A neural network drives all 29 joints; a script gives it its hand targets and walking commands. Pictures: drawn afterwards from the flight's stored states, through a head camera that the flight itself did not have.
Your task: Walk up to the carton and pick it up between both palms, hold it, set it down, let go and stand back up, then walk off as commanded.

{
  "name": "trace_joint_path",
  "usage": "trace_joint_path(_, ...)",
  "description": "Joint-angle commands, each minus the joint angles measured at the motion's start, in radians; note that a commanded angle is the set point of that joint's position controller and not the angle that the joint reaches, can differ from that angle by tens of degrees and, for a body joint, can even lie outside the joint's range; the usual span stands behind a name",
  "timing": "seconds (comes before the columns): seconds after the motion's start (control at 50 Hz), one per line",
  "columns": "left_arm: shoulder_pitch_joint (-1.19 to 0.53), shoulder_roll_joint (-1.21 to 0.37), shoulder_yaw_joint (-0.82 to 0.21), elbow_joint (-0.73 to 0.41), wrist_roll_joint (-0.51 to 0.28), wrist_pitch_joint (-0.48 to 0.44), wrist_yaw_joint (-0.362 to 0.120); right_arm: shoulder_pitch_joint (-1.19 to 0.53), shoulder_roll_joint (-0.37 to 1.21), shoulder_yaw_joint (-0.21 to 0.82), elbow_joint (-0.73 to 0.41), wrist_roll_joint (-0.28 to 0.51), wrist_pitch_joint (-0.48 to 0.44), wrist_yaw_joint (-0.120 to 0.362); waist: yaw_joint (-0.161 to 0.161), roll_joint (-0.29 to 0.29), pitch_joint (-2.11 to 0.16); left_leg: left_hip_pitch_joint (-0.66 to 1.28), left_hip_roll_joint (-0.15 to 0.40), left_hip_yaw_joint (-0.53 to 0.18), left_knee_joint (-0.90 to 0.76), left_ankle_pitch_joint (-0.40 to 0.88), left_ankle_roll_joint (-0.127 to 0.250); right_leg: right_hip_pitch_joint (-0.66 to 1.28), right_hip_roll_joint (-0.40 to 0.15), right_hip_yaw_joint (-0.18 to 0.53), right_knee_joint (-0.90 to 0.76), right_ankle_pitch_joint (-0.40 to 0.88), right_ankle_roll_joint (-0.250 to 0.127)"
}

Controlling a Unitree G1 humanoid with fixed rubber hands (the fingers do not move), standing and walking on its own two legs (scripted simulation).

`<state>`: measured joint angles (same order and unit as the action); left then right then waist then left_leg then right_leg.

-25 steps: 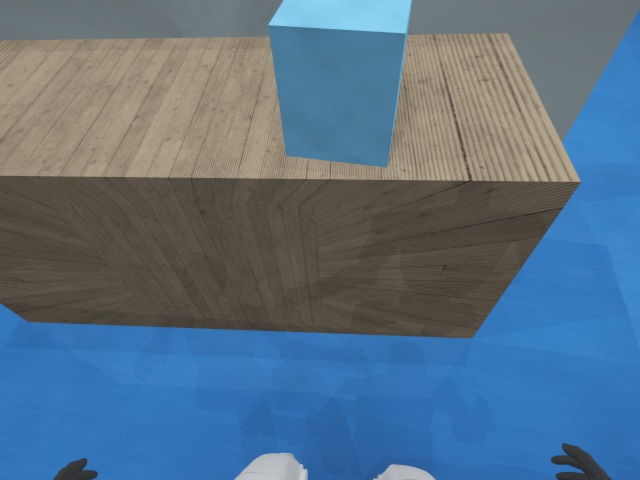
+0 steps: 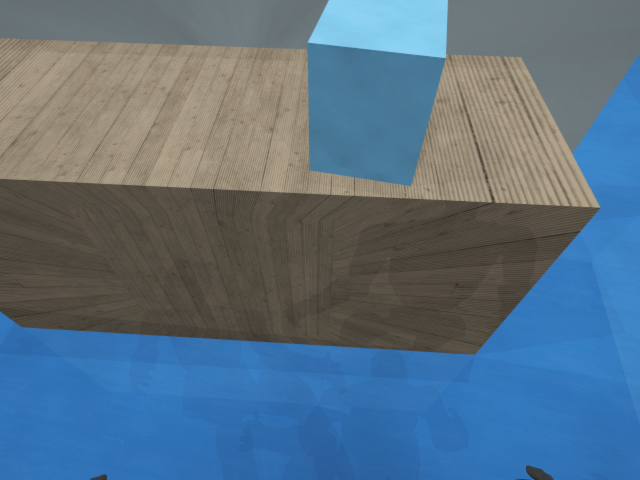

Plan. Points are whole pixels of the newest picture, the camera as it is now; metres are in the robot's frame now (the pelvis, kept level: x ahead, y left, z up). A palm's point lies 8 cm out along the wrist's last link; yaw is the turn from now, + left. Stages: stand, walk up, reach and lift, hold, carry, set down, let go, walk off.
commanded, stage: walk off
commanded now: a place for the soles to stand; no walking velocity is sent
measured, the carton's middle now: (374, 90) +0.74 -0.10 +0.07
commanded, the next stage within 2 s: stand in 0.52 s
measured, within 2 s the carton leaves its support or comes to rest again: neither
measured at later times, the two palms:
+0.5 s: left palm out of the picture +0.10 +0.31 -0.10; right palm out of the picture +0.10 -0.31 -0.10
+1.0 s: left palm out of the picture +0.09 +0.29 -0.09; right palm out of the picture +0.09 -0.31 -0.09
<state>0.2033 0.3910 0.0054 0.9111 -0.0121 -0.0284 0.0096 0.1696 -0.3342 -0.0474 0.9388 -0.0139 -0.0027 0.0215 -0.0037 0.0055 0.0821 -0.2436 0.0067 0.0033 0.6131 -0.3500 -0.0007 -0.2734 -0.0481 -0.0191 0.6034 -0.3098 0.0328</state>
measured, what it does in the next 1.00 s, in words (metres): stands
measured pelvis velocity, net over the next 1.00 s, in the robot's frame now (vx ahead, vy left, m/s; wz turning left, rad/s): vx -0.01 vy -0.01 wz -0.02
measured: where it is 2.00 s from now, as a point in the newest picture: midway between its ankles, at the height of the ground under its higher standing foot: outside the picture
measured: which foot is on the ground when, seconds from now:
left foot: down 0.00-1.00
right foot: down 0.00-1.00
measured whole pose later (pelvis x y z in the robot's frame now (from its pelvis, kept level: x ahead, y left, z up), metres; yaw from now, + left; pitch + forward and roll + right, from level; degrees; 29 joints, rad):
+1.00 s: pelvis -0.01 -0.01 +0.02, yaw -1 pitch -2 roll +0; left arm 0.10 0.37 -0.01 1.06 0.01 -0.03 -0.01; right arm 0.06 -0.36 -0.03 1.09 -0.01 -0.01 0.02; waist 0.00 0.01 0.04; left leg -0.12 0.02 0.02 0.38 -0.22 -0.01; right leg -0.16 -0.03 -0.01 0.37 -0.17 0.03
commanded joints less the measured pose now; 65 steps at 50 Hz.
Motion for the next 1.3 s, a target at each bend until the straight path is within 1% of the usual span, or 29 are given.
trace_joint_path(0.0, -0.048, 0.196, 0.055, -0.053, -0.003, -0.02, 0.022, -0.036, -0.228, -0.054, -0.074, 0.003, -0.03, -0.02, -0.004, 0.016, -0.128, -0.006, 0.113, -0.123, -0.111, 0.424, 0.063, 0.108, -0.059, 0.082, -0.046, 0.32, -0.093)
trace_joint_path(0.06, -0.027, 0.189, 0.057, -0.064, 0.005, -0.017, 0.02, -0.058, -0.218, -0.051, -0.094, 0.006, -0.027, -0.018, 0.002, 0.004, -0.135, 0.002, 0.102, -0.104, -0.12, 0.339, 0.062, 0.096, -0.053, 0.099, -0.045, 0.339, -0.103)
trace_joint_path(0.14, -0.055, 0.174, 0.051, -0.063, 0.003, 0.0, 0.021, -0.091, -0.229, -0.055, -0.094, 0.0, -0.024, -0.014, 0.007, 0.073, -0.102, -0.039, 0.129, -0.129, -0.2, 0.229, 0.072, 0.083, -0.033, 0.075, -0.046, 0.218, -0.089)
trace_joint_path(0.18, -0.042, 0.173, 0.057, -0.057, 0.004, -0.006, 0.02, -0.095, -0.232, -0.053, -0.098, -0.002, -0.029, -0.014, 0.016, 0.022, -0.108, -0.021, 0.139, -0.125, -0.179, 0.258, 0.073, 0.077, -0.033, 0.076, -0.061, 0.223, -0.084)
trace_joint_path(0.2, -0.062, 0.169, 0.051, -0.059, 0.003, -0.004, 0.018, -0.097, -0.228, -0.052, -0.096, -0.003, -0.027, -0.012, 0.005, 0.065, -0.112, -0.029, 0.13, -0.123, -0.206, 0.211, 0.075, 0.084, -0.029, 0.076, -0.074, 0.205, -0.085)
trace_joint_path(0.26, -0.054, 0.173, 0.053, -0.055, 0.004, -0.005, 0.016, -0.11, -0.227, -0.052, -0.102, -0.003, -0.025, -0.009, 0.012, 0.071, -0.097, -0.048, 0.129, -0.133, -0.222, 0.068, 0.083, 0.06, -0.031, 0.084, -0.083, 0.117, -0.086)
trace_joint_path(0.28, -0.06, 0.175, 0.05, -0.056, 0.001, -0.008, 0.018, -0.095, -0.23, -0.055, -0.095, -0.003, -0.028, -0.012, 0.003, 0.093, -0.096, -0.049, 0.126, -0.132, -0.215, 0.112, 0.084, 0.086, -0.045, 0.088, -0.095, 0.16, -0.092)
trace_joint_path(0.34, -0.041, 0.188, 0.052, -0.045, 0.007, -0.012, 0.014, -0.093, -0.226, -0.054, -0.099, 0.002, -0.025, -0.013, 0.002, 0.011, -0.117, -0.008, 0.1, -0.093, -0.166, 0.178, 0.067, 0.057, -0.044, 0.103, -0.096, 0.261, -0.089)
trace_joint_path(0.4, -0.055, 0.189, 0.048, -0.053, 0.008, -0.018, 0.013, -0.075, -0.211, -0.053, -0.091, 0.0, -0.028, -0.014, -0.011, 0.009, -0.152, 0.058, 0.085, -0.066, -0.139, 0.226, 0.049, 0.046, -0.075, 0.14, -0.099, 0.326, -0.101)
trace_joint_path(0.44, -0.049, 0.19, 0.056, -0.052, 0.005, -0.018, 0.016, -0.085, -0.215, -0.057, -0.094, 0.001, -0.026, -0.016, -0.005, -0.003, -0.144, 0.072, 0.09, -0.066, -0.111, 0.376, 0.05, 0.055, -0.062, 0.111, -0.084, 0.383, -0.09)
trace_joint_path(0.5, -0.032, 0.198, 0.051, -0.052, 0.007, -0.016, 0.016, -0.079, -0.223, -0.055, -0.093, -0.001, -0.021, -0.016, -0.011, -0.006, -0.155, 0.065, 0.086, -0.064, -0.106, 0.232, 0.045, 0.051, -0.083, 0.147, -0.127, 0.326, -0.103)
trace_joint_path(0.58, -0.12, 0.167, 0.043, -0.018, 0.032, -0.024, 0.0, -0.124, -0.23, -0.043, -0.02, 0.016, -0.019, -0.018, -0.007, -0.104, -0.2, 0.149, 0.11, -0.068, -0.164, 0.348, 0.04, 0.091, -0.083, 0.098, -0.172, 0.371, -0.062)
trace_joint_path(0.66, -0.088, 0.159, 0.026, 0.043, 0.027, -0.015, 0.002, -0.122, -0.22, -0.035, 0.042, 0.017, -0.022, -0.014, 0.005, 0.01, -0.145, 0.138, 0.1, -0.058, -0.207, 0.316, 0.026, 0.119, -0.091, 0.113, -0.226, 0.365, -0.062)
trace_joint_path(0.76, -0.123, 0.169, 0.019, 0.072, 0.025, -0.01, 0.0, -0.165, -0.238, -0.029, 0.074, 0.011, -0.021, -0.019, 0.008, -0.054, -0.096, 0.11, 0.11, -0.08, -0.271, 0.298, 0.025, 0.136, -0.077, 0.083, -0.267, 0.307, -0.034)
trace_joint_path(0.82, -0.145, 0.188, 0.034, 0.081, 0.028, -0.008, -0.001, -0.165, -0.194, -0.004, 0.091, 0.007, -0.023, -0.019, 0.005, 0.034, -0.068, 0.08, 0.108, -0.068, -0.308, 0.192, 0.014, 0.122, -0.079, 0.109, -0.28, 0.228, -0.045)
trace_joint_path(0.88, -0.16, 0.191, 0.035, 0.094, 0.035, -0.015, -0.003, -0.153, -0.222, -0.021, 0.098, 0.004, -0.024, -0.018, 0.007, -0.026, -0.081, 0.082, 0.106, -0.083, -0.322, 0.181, 0.021, 0.137, -0.078, 0.101, -0.299, 0.202, -0.038)
trace_joint_path(0.9, -0.134, 0.181, 0.034, 0.098, 0.027, -0.015, -0.002, -0.166, -0.218, -0.013, 0.097, 0.009, -0.025, -0.014, -0.003, 0.032, -0.098, 0.104, 0.107, -0.076, -0.32, 0.201, 0.019, 0.134, -0.078, 0.103, -0.3, 0.229, -0.042)
trace_joint_path(0.92, -0.106, 0.169, 0.028, 0.115, 0.022, -0.014, -0.008, -0.156, -0.223, -0.017, 0.112, 0.005, -0.027, -0.015, 0.021, 0.007, -0.066, 0.069, 0.112, -0.093, -0.333, 0.159, 0.02, 0.151, -0.074, 0.097, -0.305, 0.183, -0.033)
trace_joint_path(0.94, -0.111, 0.178, 0.032, 0.118, 0.023, -0.011, -0.008, -0.166, -0.245, -0.019, 0.109, 0.01, -0.028, -0.014, 0.024, 0.031, -0.079, 0.072, 0.11, -0.091, -0.341, 0.126, 0.025, 0.136, -0.078, 0.104, -0.307, 0.167, -0.044)
trace_joint_path(0.98, -0.14, 0.188, 0.036, 0.117, 0.032, -0.008, -0.008, -0.173, -0.204, -0.006, 0.11, 0.003, -0.023, -0.01, 0.021, -0.013, -0.068, 0.085, 0.12, -0.076, -0.341, 0.167, 0.016, 0.125, -0.084, 0.105, -0.307, 0.17, -0.042)
trace_joint_path(1.02, -0.119, 0.163, 0.031, 0.12, 0.029, -0.009, -0.01, -0.201, -0.214, -0.009, 0.102, 0.002, -0.036, -0.013, 0.021, 0.039, -0.081, 0.069, 0.109, -0.076, -0.343, 0.134, 0.015, 0.137, -0.077, 0.102, -0.321, 0.199, -0.04)
trace_joint_path(1.06, -0.114, 0.165, 0.027, 0.129, 0.035, -0.011, -0.015, -0.181, -0.217, -0.007, 0.117, 0.003, -0.034, -0.02, 0.019, -0.026, -0.098, 0.079, 0.119, -0.093, -0.354, 0.107, 0.025, 0.158, -0.068, 0.089, -0.309, 0.197, -0.034)
trace_joint_path(1.12, -0.163, 0.183, 0.03, 0.129, 0.033, -0.004, -0.008, -0.181, -0.233, -0.016, 0.124, -0.001, -0.034, -0.018, 0.007, -0.026, -0.076, 0.092, 0.123, -0.092, -0.358, 0.188, 0.017, 0.136, -0.076, 0.085, -0.309, 0.216, -0.033)
trace_joint_path(1.14, -0.098, 0.162, 0.032, 0.135, 0.021, -0.005, -0.01, -0.155, -0.241, -0.016, 0.126, 0.01, -0.036, -0.015, 0.021, 0.036, -0.121, 0.099, 0.114, -0.091, -0.35, 0.196, 0.018, 0.17, -0.08, 0.095, -0.305, 0.215, -0.036)
trace_joint_path(1.18, -0.117, 0.188, 0.033, 0.147, 0.03, -0.01, -0.008, -0.133, -0.227, -0.008, 0.14, 0.012, -0.03, -0.018, 0.006, 0.017, -0.101, 0.098, 0.116, -0.087, -0.36, 0.169, 0.015, 0.15, -0.083, 0.108, -0.303, 0.209, -0.033)
trace_joint_path(1.2, -0.1, 0.186, 0.036, 0.146, 0.027, -0.009, -0.004, -0.171, -0.218, -0.011, 0.136, 0.002, -0.03, -0.015, 0.025, -0.018, -0.101, 0.106, 0.116, -0.077, -0.346, 0.187, 0.015, 0.146, -0.083, 0.101, -0.307, 0.235, -0.033)
trace_joint_path(1.22, -0.129, 0.186, 0.032, 0.15, 0.028, -0.005, -0.006, -0.139, -0.195, 0.0, 0.134, 0.005, -0.027, -0.016, -0.008, -0.032, -0.122, 0.146, 0.12, -0.078, -0.341, 0.218, 0.015, 0.139, -0.088, 0.111, -0.31, 0.225, -0.044)
trace_joint_path(1.26, -0.094, 0.161, 0.022, 0.145, 0.026, -0.01, -0.008, -0.157, -0.212, 0.0, 0.14, 0.009, -0.024, -0.018, 0.027, 0.006, -0.112, 0.107, 0.121, -0.081, -0.337, 0.25, 0.024, 0.16, -0.086, 0.099, -0.306, 0.253, -0.034)
trace_joint_path(1.28, -0.076, 0.161, 0.023, 0.165, 0.027, -0.008, -0.005, -0.139, -0.209, 0.002, 0.139, 0.009, -0.029, -0.019, 0.005, 0.034, -0.124, 0.115, 0.12, -0.08, -0.342, 0.236, 0.02, 0.172, -0.083, 0.097, -0.293, 0.255, -0.03)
